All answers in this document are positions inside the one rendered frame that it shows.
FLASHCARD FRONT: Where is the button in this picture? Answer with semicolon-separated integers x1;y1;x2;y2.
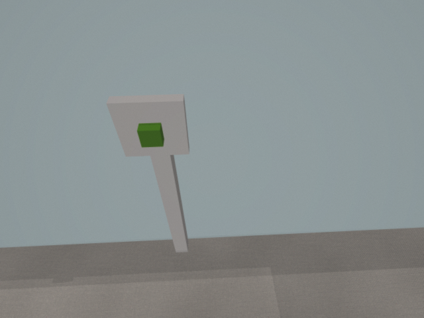
137;123;164;147

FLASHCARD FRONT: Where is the panel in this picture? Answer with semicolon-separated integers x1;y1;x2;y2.
106;94;189;252

